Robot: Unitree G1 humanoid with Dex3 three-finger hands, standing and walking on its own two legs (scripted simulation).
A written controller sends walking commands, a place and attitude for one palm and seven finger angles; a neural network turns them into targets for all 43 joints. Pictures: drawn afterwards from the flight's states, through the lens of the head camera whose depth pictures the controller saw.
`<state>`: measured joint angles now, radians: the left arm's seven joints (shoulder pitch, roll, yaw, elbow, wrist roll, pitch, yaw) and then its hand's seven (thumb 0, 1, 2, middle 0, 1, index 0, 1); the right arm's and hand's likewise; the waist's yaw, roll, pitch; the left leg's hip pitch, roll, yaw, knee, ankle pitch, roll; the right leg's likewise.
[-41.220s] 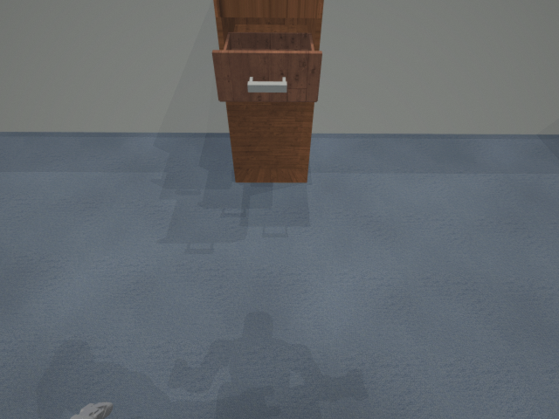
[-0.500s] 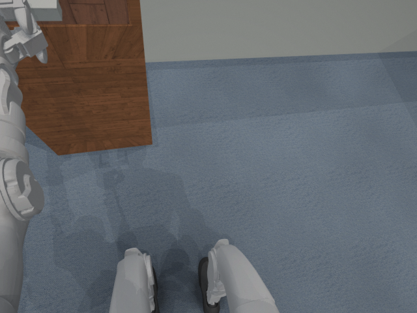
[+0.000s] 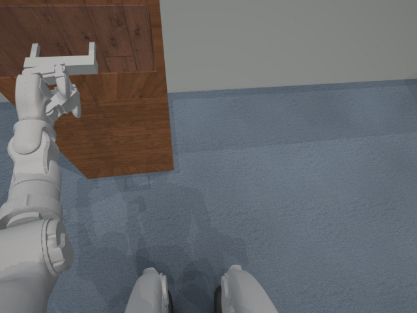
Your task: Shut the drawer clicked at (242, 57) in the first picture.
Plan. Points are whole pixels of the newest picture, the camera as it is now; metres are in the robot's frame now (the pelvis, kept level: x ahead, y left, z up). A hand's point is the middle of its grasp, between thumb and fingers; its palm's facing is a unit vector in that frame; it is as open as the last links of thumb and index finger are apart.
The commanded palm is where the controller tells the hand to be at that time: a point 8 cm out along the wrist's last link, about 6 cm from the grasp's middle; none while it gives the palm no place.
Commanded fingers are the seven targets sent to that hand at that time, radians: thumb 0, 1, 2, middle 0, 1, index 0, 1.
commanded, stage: draw the hand back to the body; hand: left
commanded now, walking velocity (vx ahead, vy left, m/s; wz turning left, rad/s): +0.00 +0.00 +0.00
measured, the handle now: (63, 57) +0.60 +0.25 +0.05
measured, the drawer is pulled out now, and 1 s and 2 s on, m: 0.00 0.00 0.00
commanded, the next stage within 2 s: step back with the hand held close in 1.28 s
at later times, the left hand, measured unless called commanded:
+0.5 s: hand (14, 160) +0.33 +0.22 +0.15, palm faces +0.15 -0.98 -0.16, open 3.3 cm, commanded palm +0.29 +0.27 +0.16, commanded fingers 0.00 0.90 0.90 -1.40 -1.60 -1.40 -1.60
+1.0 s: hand out of the picture +0.21 +0.24 +0.23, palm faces +0.41 -0.84 -0.35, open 3.2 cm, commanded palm +0.15 +0.27 +0.25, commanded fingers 0.00 0.90 0.90 -1.40 -1.60 -1.40 -1.60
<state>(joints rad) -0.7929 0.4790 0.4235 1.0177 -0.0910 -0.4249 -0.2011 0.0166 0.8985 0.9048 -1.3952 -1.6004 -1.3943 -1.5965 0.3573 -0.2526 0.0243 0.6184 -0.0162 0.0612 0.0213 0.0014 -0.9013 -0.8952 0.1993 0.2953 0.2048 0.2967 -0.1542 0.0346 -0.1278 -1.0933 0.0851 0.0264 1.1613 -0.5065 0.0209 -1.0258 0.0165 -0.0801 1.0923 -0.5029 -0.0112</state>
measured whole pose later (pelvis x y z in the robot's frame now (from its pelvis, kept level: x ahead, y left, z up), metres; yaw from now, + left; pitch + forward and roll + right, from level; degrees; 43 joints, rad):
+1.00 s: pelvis +0.02 -0.01 +0.10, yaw +3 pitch -4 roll +0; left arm 0.41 0.32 0.23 -0.31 -0.07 -0.08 0.10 0.01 0.89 0.90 -1.40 -1.60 -1.40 -1.60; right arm 0.19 -0.24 0.04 0.61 0.00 -0.05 -0.07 0.01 -0.90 -0.90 0.20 0.30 0.20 0.30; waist 0.05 0.07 0.01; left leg -0.11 0.03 0.05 0.42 -0.23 0.00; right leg -0.06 0.00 -0.07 0.38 -0.24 -0.02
